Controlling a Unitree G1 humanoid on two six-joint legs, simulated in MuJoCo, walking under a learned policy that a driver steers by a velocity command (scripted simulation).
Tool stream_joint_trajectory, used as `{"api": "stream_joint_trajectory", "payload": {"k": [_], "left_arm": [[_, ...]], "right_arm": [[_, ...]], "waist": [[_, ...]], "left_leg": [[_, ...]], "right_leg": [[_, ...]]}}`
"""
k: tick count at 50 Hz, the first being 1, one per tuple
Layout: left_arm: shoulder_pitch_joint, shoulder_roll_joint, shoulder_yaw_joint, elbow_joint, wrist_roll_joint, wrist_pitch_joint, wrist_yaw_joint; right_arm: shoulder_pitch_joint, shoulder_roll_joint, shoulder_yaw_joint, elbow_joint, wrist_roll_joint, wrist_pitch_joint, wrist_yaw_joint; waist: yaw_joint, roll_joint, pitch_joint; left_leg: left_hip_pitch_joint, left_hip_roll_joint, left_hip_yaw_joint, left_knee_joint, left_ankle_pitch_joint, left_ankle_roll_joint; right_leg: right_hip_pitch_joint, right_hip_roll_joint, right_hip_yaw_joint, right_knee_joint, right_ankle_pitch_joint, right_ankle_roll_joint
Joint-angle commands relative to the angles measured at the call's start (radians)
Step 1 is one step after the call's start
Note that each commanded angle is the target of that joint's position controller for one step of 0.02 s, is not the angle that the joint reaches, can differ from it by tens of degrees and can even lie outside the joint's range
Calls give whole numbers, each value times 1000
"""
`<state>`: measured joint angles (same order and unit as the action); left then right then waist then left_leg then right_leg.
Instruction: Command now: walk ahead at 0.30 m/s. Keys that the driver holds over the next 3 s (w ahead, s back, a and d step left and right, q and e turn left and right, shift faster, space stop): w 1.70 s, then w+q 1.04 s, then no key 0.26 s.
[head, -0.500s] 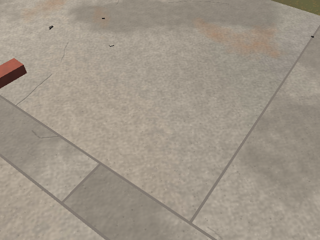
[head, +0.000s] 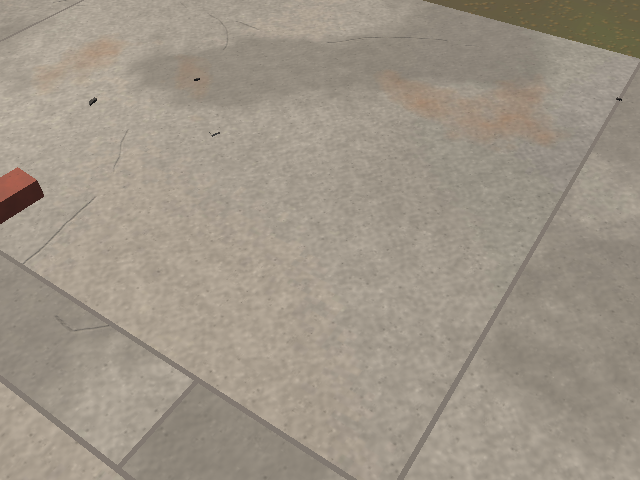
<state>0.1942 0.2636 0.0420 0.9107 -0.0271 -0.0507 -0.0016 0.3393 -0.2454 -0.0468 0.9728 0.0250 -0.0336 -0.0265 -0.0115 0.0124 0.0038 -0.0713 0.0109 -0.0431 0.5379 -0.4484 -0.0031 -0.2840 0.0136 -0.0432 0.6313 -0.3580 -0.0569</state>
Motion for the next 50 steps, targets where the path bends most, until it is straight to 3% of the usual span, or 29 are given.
{"api": "stream_joint_trajectory", "payload": {"k": [1,2,3,4,5,6,8,11,14,17,21,23,24,25,26,27,28,29,30,32,33,35,38,41,45,48,50], "left_arm": [[142,154,53,17,-1,-51,-15],[269,260,86,51,1,-56,-22],[305,214,64,56,13,-59,-27],[228,150,41,42,19,-64,-26],[165,124,33,21,22,-66,-26],[136,109,25,14,18,-66,-27],[142,80,10,20,24,-56,-24],[198,111,12,41,22,-41,-6],[202,143,16,44,25,-32,11],[246,151,21,63,16,-32,15],[248,155,31,79,5,-24,17],[222,175,39,70,12,-13,17],[213,161,34,65,19,-4,17],[215,138,20,47,31,0,18],[339,-3,-19,32,27,-17,8],[291,52,-10,40,8,-44,3],[192,134,15,-1,-23,-63,-2],[136,144,17,-16,-26,-72,2],[111,137,23,-17,-9,-71,9],[158,97,25,-4,5,-46,12],[166,78,22,-2,7,-35,12],[111,77,24,-27,13,-21,15],[-8,81,26,-70,25,-23,15],[-118,58,16,-99,22,-35,4],[-235,56,6,-141,11,-42,-17],[-261,80,8,-168,9,-49,-35],[-186,114,22,-156,8,-54,-39]], "right_arm": [[-150,-131,-24,-89,1,-28,1],[-165,-86,-13,-126,-11,-43,-2],[-157,-104,-17,-137,-9,-60,-2],[-134,-129,-26,-126,15,-69,7],[-126,-118,-24,-116,26,-73,15],[-142,-115,-27,-116,21,-73,19],[-161,-106,-35,-117,2,-64,27],[-222,-62,-25,-142,-10,-54,37],[-344,-35,-8,-191,-9,-56,40],[-424,-48,-3,-218,-1,-58,50],[-444,-90,-12,-243,3,-66,65],[-335,-137,-35,-219,1,-67,64],[-177,-172,-58,-169,2,-63,57],[7,-221,-77,-124,-3,-59,47],[114,-308,-96,-95,-21,-55,48],[83,-216,-66,-98,-13,-60,54],[-19,-171,-49,-108,-9,-66,55],[-109,-145,-39,-127,-13,-70,57],[-163,-118,-31,-133,-21,-75,61],[-198,-89,-22,-127,-33,-83,66],[-190,-93,-22,-118,-29,-87,65],[-159,-122,-27,-98,-27,-90,56],[-98,-152,-31,-75,-26,-85,35],[-46,-166,-30,-56,-17,-77,24],[41,-175,-32,-15,-7,-61,20],[56,-188,-40,-1,-5,-42,16],[32,-203,-45,-6,-6,-30,15]], "waist": [[123,30,85],[151,-231,9],[147,-269,-43],[96,-163,18],[67,-109,44],[55,-67,80],[48,-88,70],[58,-76,73],[79,-79,100],[97,-94,126],[57,-93,123],[-16,-118,31],[-93,-113,-63],[-164,-65,-187],[-102,201,-345],[-118,192,-337],[-90,161,-162],[-57,85,-78],[-25,41,-24],[32,75,-15],[41,71,-7],[41,55,28],[10,30,59],[-28,29,69],[-66,25,90],[-50,35,84],[2,63,33]], "left_leg": [[-270,98,-111,-23,262,108],[-464,-56,42,331,229,17],[-611,-77,-39,565,-101,0],[-668,-14,-90,671,-85,29],[-679,32,-77,682,1,56],[-701,70,-55,642,82,66],[-636,104,-18,550,190,57],[-641,95,35,412,267,9],[-589,72,58,182,393,-17],[-518,45,73,56,483,-14],[-493,38,45,-19,452,43],[-322,-11,80,-17,395,82],[-123,-40,101,-23,385,111],[171,69,-23,1,332,162],[497,333,-531,-105,39,329],[460,361,-740,-270,-82,324],[316,332,-597,-294,-74,271],[162,297,-460,-318,39,245],[35,257,-353,-345,154,229],[-94,203,-236,-393,257,217],[-130,195,-199,-412,290,227],[-162,191,-152,-447,323,243],[-120,186,-112,-465,368,240],[-99,158,-47,-463,396,210],[18,196,-36,-425,406,204],[130,247,-51,-354,484,186],[160,247,-43,-255,698,164]], "right_leg": [[208,-50,125,-188,37,-68],[426,-229,491,-323,42,-180],[513,-373,747,-428,88,-255],[462,-384,672,-412,107,-240],[419,-345,564,-415,116,-209],[386,-314,467,-435,160,-183],[342,-245,316,-463,300,-138],[326,-219,221,-493,432,-146],[254,-199,159,-526,402,-137],[227,-213,138,-550,360,-137],[344,-272,126,-489,490,-111],[374,-266,99,-334,810,-87],[331,-223,66,-148,913,-63],[141,-178,45,123,733,-34],[-239,13,26,531,148,38],[-355,30,176,669,-201,18],[-443,-29,169,713,-139,-4],[-415,-85,143,673,-40,-13],[-375,-123,128,612,29,-9],[-262,-166,134,540,92,2],[-249,-171,123,516,97,11],[-297,-182,111,440,155,36],[-388,-181,105,254,319,65],[-351,-144,67,56,462,69],[-358,-116,58,-67,468,59],[-361,-104,66,-119,363,23],[-233,-66,33,-137,284,-7]]}}
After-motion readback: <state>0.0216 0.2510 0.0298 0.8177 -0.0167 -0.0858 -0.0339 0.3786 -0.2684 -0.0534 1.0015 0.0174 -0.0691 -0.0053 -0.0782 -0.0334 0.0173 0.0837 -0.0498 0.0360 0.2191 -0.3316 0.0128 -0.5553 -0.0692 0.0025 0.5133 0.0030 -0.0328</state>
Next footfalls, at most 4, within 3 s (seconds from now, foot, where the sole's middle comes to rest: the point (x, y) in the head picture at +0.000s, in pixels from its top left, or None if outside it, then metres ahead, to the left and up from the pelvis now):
0.50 left None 0.39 0.13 -0.76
1.04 right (386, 409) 0.69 -0.11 -0.76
1.58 left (288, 298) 1.01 0.12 -0.76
2.08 right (368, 219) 1.30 -0.11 -0.76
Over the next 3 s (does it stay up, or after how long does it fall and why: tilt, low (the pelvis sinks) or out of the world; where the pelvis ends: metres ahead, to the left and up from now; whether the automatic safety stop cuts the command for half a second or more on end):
stays up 1.53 0.18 0.02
